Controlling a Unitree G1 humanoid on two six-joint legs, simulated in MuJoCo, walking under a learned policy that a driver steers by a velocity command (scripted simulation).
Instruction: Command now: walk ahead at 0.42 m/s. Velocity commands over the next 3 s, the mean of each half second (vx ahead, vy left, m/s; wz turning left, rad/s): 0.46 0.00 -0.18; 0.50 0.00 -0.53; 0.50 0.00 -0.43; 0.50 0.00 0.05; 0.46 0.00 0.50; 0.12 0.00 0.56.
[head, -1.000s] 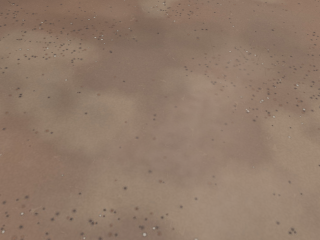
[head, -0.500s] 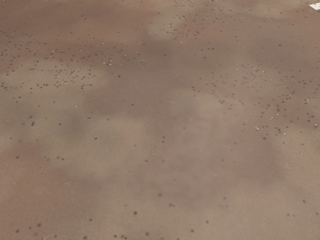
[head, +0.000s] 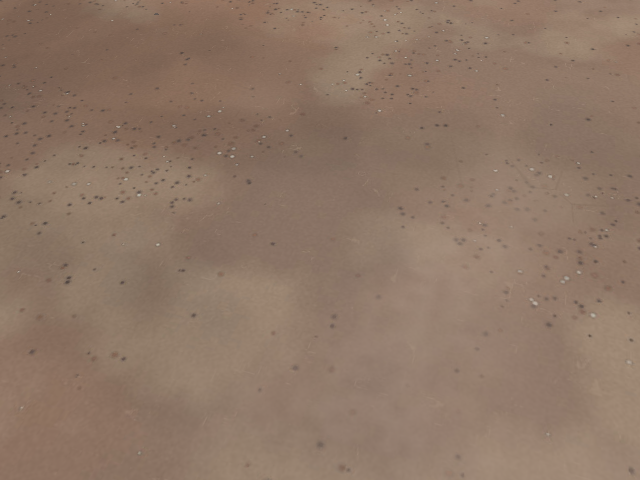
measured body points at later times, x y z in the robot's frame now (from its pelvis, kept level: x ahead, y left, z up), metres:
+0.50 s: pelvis +0.28 +0.06 +0.00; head +0.29 +0.06 +0.45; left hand +0.44 +0.32 -0.11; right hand +0.29 -0.21 -0.13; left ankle +0.28 +0.16 -0.74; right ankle +0.34 -0.11 -0.65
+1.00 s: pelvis +0.56 -0.05 +0.00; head +0.59 -0.08 +0.45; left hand +0.74 +0.17 -0.11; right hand +0.62 -0.37 -0.10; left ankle +0.67 +0.11 -0.66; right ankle +0.56 -0.12 -0.74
